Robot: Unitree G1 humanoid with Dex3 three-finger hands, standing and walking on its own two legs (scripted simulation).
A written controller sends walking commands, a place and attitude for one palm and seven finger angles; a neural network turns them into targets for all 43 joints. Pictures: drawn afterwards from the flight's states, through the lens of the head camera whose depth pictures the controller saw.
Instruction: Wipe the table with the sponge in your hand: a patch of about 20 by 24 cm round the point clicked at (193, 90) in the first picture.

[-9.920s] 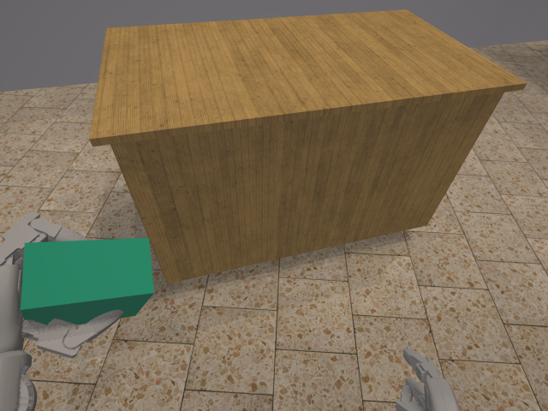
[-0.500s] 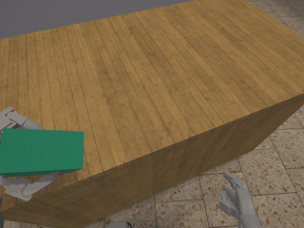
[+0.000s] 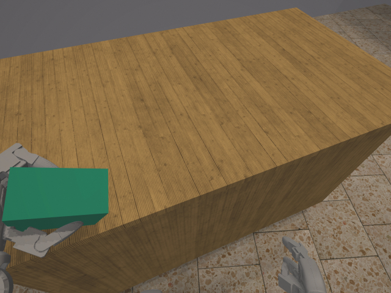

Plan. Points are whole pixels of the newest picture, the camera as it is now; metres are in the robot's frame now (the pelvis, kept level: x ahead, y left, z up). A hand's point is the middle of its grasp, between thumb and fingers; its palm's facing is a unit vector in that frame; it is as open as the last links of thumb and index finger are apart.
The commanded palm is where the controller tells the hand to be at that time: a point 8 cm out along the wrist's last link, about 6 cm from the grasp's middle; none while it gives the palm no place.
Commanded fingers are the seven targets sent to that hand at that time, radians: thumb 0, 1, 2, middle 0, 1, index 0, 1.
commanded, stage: shuffle to correct the standing spot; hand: left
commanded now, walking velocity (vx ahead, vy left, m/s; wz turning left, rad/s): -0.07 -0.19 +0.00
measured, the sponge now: (73, 200) +0.22 +0.20 +0.15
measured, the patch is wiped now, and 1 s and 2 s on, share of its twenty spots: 0.00 0.00 0.00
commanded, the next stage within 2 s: none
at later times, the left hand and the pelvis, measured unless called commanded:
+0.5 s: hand (54, 189) +0.23 +0.22 +0.17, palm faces +0.29 -0.85 -0.45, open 10.2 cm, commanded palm +0.17 +0.27 +0.18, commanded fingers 0.00 0.10 1.30 -1.20 -1.60 -1.20 -1.60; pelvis +0.01 -0.01 +0.00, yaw +0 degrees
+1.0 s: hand (44, 201) +0.21 +0.23 +0.16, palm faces +0.34 -0.85 -0.40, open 10.2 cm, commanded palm +0.16 +0.28 +0.18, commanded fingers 0.00 0.10 1.30 -1.20 -1.60 -1.20 -1.60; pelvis +0.00 -0.01 +0.00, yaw +1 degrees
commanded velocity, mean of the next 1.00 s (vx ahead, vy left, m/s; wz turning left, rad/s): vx -0.20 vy -0.18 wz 0.00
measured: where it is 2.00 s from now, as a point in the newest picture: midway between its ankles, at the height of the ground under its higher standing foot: outside the picture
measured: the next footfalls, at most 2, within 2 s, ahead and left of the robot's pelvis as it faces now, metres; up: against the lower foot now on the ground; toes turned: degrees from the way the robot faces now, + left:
none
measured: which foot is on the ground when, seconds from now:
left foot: down 0.00-1.00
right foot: down 0.00-1.00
